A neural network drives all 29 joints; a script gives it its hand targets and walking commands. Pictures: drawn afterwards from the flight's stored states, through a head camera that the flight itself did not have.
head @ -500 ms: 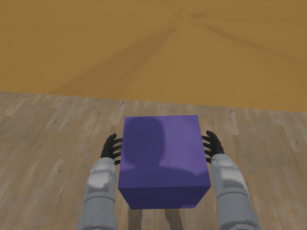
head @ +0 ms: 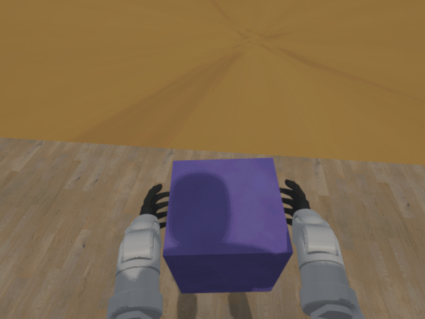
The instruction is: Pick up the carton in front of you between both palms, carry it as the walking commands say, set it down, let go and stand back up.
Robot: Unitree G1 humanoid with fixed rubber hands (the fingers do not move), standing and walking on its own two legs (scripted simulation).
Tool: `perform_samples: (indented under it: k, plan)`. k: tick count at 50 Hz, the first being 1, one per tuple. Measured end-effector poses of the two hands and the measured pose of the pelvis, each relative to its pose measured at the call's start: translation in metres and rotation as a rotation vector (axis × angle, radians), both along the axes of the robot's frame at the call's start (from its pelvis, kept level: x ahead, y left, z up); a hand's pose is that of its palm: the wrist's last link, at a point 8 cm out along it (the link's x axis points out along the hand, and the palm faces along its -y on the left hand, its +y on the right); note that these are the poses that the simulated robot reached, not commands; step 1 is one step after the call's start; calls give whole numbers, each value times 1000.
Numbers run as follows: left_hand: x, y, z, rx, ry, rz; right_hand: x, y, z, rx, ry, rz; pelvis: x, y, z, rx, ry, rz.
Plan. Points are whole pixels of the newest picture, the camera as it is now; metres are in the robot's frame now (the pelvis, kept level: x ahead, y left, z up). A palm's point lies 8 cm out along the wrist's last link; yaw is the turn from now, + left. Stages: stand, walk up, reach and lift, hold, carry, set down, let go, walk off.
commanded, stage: reach and lift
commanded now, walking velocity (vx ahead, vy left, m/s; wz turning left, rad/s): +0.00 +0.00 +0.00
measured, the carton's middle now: (224, 229) +0.32 +0.00 -0.04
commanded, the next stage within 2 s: hold in 0.60 s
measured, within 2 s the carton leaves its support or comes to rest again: neither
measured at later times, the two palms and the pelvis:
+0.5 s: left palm (149, 217) +0.31 +0.15 +0.04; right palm (301, 211) +0.31 -0.15 +0.04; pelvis +0.02 +0.00 +0.01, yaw +0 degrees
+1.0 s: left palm (146, 218) +0.29 +0.15 +0.05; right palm (304, 213) +0.29 -0.15 +0.06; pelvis +0.00 +0.00 +0.00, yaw +0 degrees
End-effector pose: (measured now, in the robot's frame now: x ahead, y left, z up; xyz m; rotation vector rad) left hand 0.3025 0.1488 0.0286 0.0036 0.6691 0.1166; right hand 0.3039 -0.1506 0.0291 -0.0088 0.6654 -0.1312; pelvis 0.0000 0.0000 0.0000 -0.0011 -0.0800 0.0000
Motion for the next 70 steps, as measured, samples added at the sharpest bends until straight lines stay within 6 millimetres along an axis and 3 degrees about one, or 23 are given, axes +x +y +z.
perform_samples:
  k: [22,39,51,57,62,65,70]
  plan:
    - [3,0,9,28,6,-19,4,0,9,-28,6,22,18,-1,5,0,-15,3]
    - [-6,0,28,25,-29,-17,-6,0,28,-24,-28,17,14,0,6,1,-47,0]
    - [-9,0,27,12,-12,-10,-10,0,27,-15,-12,7,5,0,3,0,-19,3]
    - [6,5,40,-1,-68,1,6,6,41,-11,-68,2,18,6,-4,0,65,24]
    - [24,21,49,-7,-57,9,26,22,52,6,-58,-6,44,19,-5,3,109,-10]
    - [42,22,55,-13,-14,-3,38,23,57,0,-14,-23,62,19,1,-14,136,-26]
    - [82,6,65,-34,-13,-15,69,7,65,21,-15,-65,101,11,-1,-24,157,-22]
